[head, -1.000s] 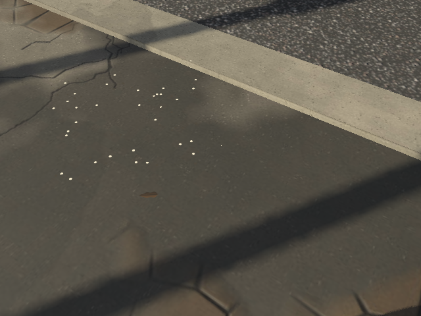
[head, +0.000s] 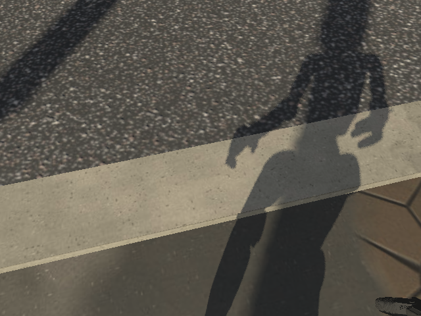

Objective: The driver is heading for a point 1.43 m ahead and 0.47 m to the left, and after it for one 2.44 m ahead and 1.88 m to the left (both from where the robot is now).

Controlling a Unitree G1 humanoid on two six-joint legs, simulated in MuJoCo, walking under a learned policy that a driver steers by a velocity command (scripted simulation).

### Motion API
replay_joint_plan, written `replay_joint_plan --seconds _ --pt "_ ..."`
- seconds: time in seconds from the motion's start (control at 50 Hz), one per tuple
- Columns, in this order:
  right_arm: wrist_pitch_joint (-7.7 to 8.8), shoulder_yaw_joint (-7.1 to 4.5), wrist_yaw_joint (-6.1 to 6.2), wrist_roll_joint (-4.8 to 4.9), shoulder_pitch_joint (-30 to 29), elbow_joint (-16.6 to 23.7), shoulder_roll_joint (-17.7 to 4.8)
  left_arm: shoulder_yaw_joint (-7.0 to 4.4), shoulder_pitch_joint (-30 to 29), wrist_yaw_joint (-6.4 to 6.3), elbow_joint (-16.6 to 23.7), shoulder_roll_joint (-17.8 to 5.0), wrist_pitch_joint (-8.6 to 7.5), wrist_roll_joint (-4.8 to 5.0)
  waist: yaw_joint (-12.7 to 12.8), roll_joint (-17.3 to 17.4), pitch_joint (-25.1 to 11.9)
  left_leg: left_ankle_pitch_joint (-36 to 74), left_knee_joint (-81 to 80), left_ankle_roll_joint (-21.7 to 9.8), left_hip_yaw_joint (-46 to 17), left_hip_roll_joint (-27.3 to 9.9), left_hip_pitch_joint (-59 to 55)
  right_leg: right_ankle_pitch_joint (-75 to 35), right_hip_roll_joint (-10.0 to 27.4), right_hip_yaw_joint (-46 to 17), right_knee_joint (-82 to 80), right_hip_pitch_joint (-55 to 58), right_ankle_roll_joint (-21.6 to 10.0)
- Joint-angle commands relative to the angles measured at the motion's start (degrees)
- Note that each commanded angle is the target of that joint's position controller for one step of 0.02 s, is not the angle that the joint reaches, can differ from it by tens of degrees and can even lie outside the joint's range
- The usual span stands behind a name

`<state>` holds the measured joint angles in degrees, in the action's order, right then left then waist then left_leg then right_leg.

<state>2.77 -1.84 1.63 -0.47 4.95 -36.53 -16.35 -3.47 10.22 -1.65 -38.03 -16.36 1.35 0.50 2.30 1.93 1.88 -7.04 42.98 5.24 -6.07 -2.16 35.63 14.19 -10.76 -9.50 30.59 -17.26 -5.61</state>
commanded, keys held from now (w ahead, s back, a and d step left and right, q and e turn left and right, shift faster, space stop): shift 1.00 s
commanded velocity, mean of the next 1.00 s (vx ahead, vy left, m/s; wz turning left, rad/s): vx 0.03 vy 0.00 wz -0.07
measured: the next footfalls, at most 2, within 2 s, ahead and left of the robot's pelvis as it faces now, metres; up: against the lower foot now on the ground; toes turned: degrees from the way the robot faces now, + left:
left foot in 0.06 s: +0.17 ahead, +0.15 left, +0.00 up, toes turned -3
right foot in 0.36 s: +0.07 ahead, -0.11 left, +0.00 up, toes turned +1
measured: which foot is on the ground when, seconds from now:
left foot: up 0.00-0.04, down 0.06-1.00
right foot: down 0.00-0.08, up 0.10-0.34, down 0.36-1.00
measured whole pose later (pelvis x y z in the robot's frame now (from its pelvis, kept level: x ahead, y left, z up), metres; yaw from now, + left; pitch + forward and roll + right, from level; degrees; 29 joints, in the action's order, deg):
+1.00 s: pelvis +0.08 +0.01 +0.00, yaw -1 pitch -1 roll +0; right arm -0.6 -3.6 2.6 -0.1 10.2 -51.9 -11.7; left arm -2.3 14.3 -1.7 -53.0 -10.6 -0.7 0.0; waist -0.4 0.7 1.7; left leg -12.8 31.1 2.2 -2.8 -1.0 17.3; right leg 21.4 -0.9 -2.2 31.3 -8.8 -0.3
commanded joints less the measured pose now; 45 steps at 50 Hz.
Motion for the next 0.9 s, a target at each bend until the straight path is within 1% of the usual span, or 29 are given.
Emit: replay_joint_plan --seconds 0.02,0.04,0.06,0.08,0.1,0.12,0.14,0.16,0.18,0.2,0.22,0.24,0.26,0.28,0.3,0.32,0.34,0.36,0.38,0.4,0.42,0.44,0.48,0.52,0.6,0.68,0.78,0.9 --pt "1.05 -1.87 -0.62 -0.03 -1.0 4.3 -5.3 -1.09 -0.8 0.16 3.2 -5.2 -0.53 -0.15 -0.8 -8.6 -8.8 0.4 -7.9 -2.0 1.9 1.4 -11.2 -26.8 16.0 -11.2 -0.6 3.7 -6.1" --pt "1.50 -2.09 -0.89 -0.25 0.6 3.9 -4.9 -0.79 -1.5 0.29 3.2 -4.5 -0.70 0.00 -2.4 -9.1 -8.4 5.2 -14.9 -3.4 2.4 1.5 -15.7 -23.5 14.9 -11.4 1.0 3.5 -4.7" --pt "2.03 -2.29 -0.91 -1.02 1.1 4.0 -5.7 -0.34 0.2 0.51 2.9 -2.9 -1.18 -0.47 -2.4 -7.7 -8.3 18.2 -19.1 -5.4 -0.3 -1.6 -21.8 -17.5 12.4 -10.5 3.4 1.6 -2.0" --pt "2.11 -2.56 -0.65 -2.24 0.6 5.1 -8.7 0.16 6.1 0.80 2.4 -0.9 -1.91 -1.77 1.4 1.4 -10.8 41.4 -15.8 -10.3 -8.4 -11.2 -30.2 1.2 7.3 -6.3 10.3 -3.2 1.5" --pt "1.51 -2.17 -0.43 -3.11 2.6 3.5 -6.2 0.01 9.4 0.67 1.1 -2.3 -2.00 -0.67 1.5 11.5 -13.9 45.7 -16.7 -20.0 -17.8 -18.6 -33.3 15.7 5.1 -1.6 15.3 -7.4 5.4" --pt "1.05 -1.62 -0.58 -1.87 5.1 2.5 -3.3 -0.67 6.2 0.61 1.4 -5.7 -1.40 -0.72 -1.1 11.0 -14.7 37.2 -18.6 -22.7 -22.6 -19.8 -33.5 21.0 7.7 0.1 19.6 -8.6 7.7" --pt "0.57 -1.63 -0.75 -1.26 6.5 1.9 -3.4 -1.28 2.0 0.48 2.1 -6.9 -0.46 -0.33 -3.2 8.5 -13.7 29.0 -19.7 -21.8 -22.1 -18.0 -33.3 22.5 8.1 1.1 23.9 -10.4 9.0" --pt "0.06 -2.02 -0.77 -0.92 6.3 1.9 -4.9 -1.60 0.7 0.32 1.7 -6.6 0.63 -0.21 -3.3 5.7 -12.3 21.7 -20.6 -20.4 -20.8 -16.6 -31.7 22.4 8.4 1.8 28.5 -11.6 10.0" --pt "-0.35 -2.40 -0.65 -0.49 4.2 2.1 -6.1 -1.74 0.9 0.30 1.3 -6.2 1.49 -0.26 -2.5 4.0 -10.3 15.3 -21.6 -18.9 -18.7 -15.6 -28.3 20.4 9.5 1.8 30.2 -11.3 10.5" --pt "-0.84 -2.36 -0.57 -0.51 1.5 2.6 -6.0 -1.43 1.5 0.35 0.7 -4.7 1.94 -0.04 -1.2 3.8 -8.7 10.1 -22.7 -16.7 -14.8 -13.0 -24.4 18.9 10.5 2.7 27.0 -9.2 10.5" --pt "-1.37 -2.25 -0.69 -0.60 -0.7 2.8 -5.1 -0.86 2.2 0.31 0.1 -2.6 2.03 0.03 -0.5 4.8 -7.4 6.8 -23.5 -14.9 -10.6 -9.8 -21.0 17.3 10.6 4.6 21.5 -6.3 10.4" --pt "-1.86 -2.15 -0.81 -0.58 -1.2 2.7 -4.2 -0.39 2.3 0.29 -0.6 -0.9 1.87 -0.10 -0.8 6.3 -7.1 4.9 -23.7 -14.2 -7.8 -7.7 -19.9 15.4 10.3 6.2 16.8 -3.7 10.4" --pt "-2.24 -2.12 -0.83 -0.52 -0.1 2.2 -3.7 -0.26 2.1 0.33 -1.0 -0.3 1.62 -0.26 -1.6 7.6 -7.7 3.0 -23.6 -14.4 -6.9 -7.0 -20.5 12.8 10.3 6.9 12.8 -1.9 10.2" --pt "-2.47 -2.12 -0.81 -0.41 0.9 1.8 -3.5 -0.42 2.6 0.42 -1.5 -0.5 1.41 -0.28 -1.7 8.3 -8.6 0.6 -23.2 -14.7 -6.7 -6.9 -21.2 9.3 10.2 7.3 8.8 0.1 9.8" --pt "-2.62 -2.06 -0.79 -0.15 1.1 1.5 -3.2 -0.55 3.7 0.54 -2.3 -0.7 1.22 -0.31 -1.3 8.3 -8.9 -2.5 -22.7 -14.6 -6.4 -6.7 -20.9 4.5 10.1 8.0 3.5 2.7 9.1" --pt "-2.68 -1.94 -0.77 0.13 1.8 1.1 -2.8 -0.58 4.4 0.70 -3.0 -0.7 1.07 -0.50 -1.0 8.0 -8.7 -6.1 -22.5 -13.7 -6.1 -6.3 -19.7 0.2 9.6 9.0 -1.8 5.5 8.0" --pt "-2.49 -1.73 -0.79 0.17 3.5 0.4 -2.2 -0.61 3.9 0.82 -2.9 -1.3 0.96 -1.20 -1.4 6.7 -8.2 -10.6 -22.3 -11.6 -5.7 -5.6 -18.0 -1.9 10.2 8.4 -3.8 7.5 6.8" --pt "-2.07 -1.53 -0.96 -0.27 4.1 0.1 -1.7 -0.78 2.8 0.74 -1.9 -3.1 0.82 -2.06 -2.0 3.9 -7.2 -14.6 -20.9 -9.1 -4.6 -4.7 -15.2 -3.2 13.7 4.7 -3.9 8.5 5.1" --pt "-1.68 -1.64 -1.19 -0.81 4.7 0.7 -1.7 -1.46 2.2 0.73 -2.8 -5.4 0.69 -1.96 -4.2 -3.5 -5.1 -15.8 -20.0 -6.8 0.2 -1.0 -15.9 4.8 14.8 2.7 -3.6 2.5 2.5" --pt "-1.39 -1.68 -1.19 -1.32 2.3 0.6 -1.9 -0.91 1.5 0.83 -2.7 -2.7 0.17 -1.76 -3.1 -4.4 -3.7 -12.4 -17.4 -5.0 2.2 0.4 -20.0 11.5 14.7 1.9 -6.1 -2.8 1.7" --pt "-1.23 -1.70 -1.12 -1.12 1.5 0.6 -1.3 -0.33 0.8 0.76 -3.0 -1.4 -0.43 -2.02 -3.5 -5.3 -3.0 -8.9 -15.8 -4.8 2.7 0.7 -22.6 13.4 14.9 1.5 -7.8 -5.4 2.3" --pt "-1.28 -1.69 -0.85 -0.93 1.8 0.1 -0.8 -0.29 0.3 0.64 -3.1 -1.7 -1.02 -2.04 -3.8 -5.6 -2.5 -6.6 -14.8 -5.1 2.8 0.6 -23.9 12.3 14.6 1.7 -8.2 -6.4 3.2" --pt "-1.38 -1.90 -0.55 -0.60 3.0 -0.8 -0.8 -0.19 1.0 0.46 -3.8 -1.6 -2.05 -1.66 -3.8 -5.7 -1.7 -3.4 -14.2 -5.7 2.5 0.6 -24.0 9.2 14.3 2.2 -7.6 -6.0 4.2" --pt "-1.39 -2.04 -0.47 -0.38 3.5 -1.5 -0.8 -0.11 2.6 0.28 -4.6 -1.5 -2.40 -1.31 -3.4 -4.9 -1.5 -2.1 -14.1 -5.9 2.4 0.6 -23.9 7.1 14.0 2.5 -6.9 -5.0 4.4" --pt "-1.54 -2.26 -0.36 -0.21 3.9 -3.2 -0.6 0.04 4.2 0.01 -5.7 -1.0 -2.45 -1.09 -2.8 -3.5 -1.4 0.7 -14.0 -5.5 2.4 0.6 -23.9 4.0 13.5 3.0 -6.1 -3.5 4.2" --pt "-1.78 -2.48 -0.04 -0.08 4.4 -5.0 -0.7 0.11 5.0 -0.04 -7.0 -0.5 -2.55 -0.89 -2.6 -2.4 -2.1 3.9 -13.6 -5.3 2.3 0.4 -24.6 0.4 13.1 3.7 -5.4 -1.9 4.2" --pt "-2.15 -2.72 0.46 0.09 4.8 -7.5 -0.9 0.09 5.3 -0.03 -8.8 0.0 -2.61 -0.71 -2.6 -2.1 -2.7 6.4 -13.3 -5.2 2.2 0.1 -25.5 -3.1 12.7 4.4 -5.2 -0.5 4.2" --pt "-2.59 -2.90 0.95 0.29 4.9 -10.9 -1.0 0.00 5.7 -0.09 -11.4 0.2 -2.61 -0.57 -2.6 -2.3 -2.4 7.4 -13.5 -5.2 2.3 0.1 -26.4 -5.4 12.4 5.0 -5.9 0.5 4.2"
Keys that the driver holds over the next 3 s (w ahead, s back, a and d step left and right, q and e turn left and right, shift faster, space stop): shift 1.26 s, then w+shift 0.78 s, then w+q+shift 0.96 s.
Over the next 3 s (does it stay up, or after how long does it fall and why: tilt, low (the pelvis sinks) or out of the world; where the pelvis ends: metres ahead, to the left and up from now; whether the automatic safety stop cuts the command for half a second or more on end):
stays up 1.37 0.18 0.03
